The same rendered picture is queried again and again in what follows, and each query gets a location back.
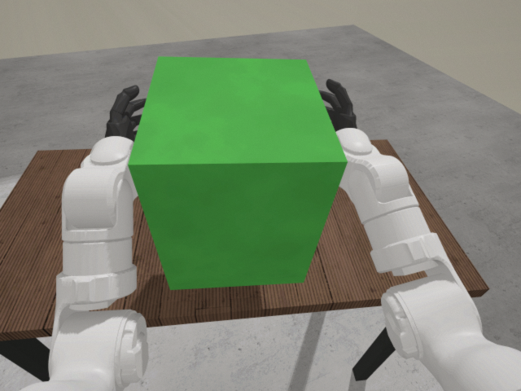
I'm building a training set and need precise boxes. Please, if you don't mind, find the left robot upper arm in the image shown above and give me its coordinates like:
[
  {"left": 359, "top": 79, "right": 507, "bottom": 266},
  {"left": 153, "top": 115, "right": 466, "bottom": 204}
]
[{"left": 19, "top": 310, "right": 149, "bottom": 391}]

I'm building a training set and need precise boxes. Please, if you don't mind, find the right robot hand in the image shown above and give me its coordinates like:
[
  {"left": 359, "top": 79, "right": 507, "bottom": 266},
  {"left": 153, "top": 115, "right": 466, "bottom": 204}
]
[{"left": 319, "top": 79, "right": 357, "bottom": 132}]

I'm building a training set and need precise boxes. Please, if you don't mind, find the carton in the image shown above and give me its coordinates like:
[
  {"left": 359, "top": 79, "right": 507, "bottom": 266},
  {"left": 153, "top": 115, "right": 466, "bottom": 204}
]
[{"left": 128, "top": 56, "right": 348, "bottom": 290}]

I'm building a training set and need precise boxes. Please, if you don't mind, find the right robot upper arm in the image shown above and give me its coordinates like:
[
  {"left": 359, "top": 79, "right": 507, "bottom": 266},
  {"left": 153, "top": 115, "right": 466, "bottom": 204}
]
[{"left": 381, "top": 273, "right": 521, "bottom": 391}]

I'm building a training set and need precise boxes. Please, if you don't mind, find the robot right forearm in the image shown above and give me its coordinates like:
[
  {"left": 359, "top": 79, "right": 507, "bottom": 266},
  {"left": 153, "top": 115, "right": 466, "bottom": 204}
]
[{"left": 336, "top": 128, "right": 483, "bottom": 334}]

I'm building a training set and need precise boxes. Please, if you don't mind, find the robot left forearm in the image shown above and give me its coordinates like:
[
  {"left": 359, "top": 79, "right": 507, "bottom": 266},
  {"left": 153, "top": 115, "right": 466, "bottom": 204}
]
[{"left": 48, "top": 136, "right": 138, "bottom": 377}]

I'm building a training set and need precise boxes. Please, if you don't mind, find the table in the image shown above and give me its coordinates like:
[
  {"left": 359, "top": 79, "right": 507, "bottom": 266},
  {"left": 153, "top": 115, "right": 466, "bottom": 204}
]
[{"left": 0, "top": 139, "right": 490, "bottom": 382}]

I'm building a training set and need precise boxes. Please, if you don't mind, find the left robot hand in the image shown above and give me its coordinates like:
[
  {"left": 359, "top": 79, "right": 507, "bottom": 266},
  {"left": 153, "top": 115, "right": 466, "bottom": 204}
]
[{"left": 105, "top": 85, "right": 146, "bottom": 142}]

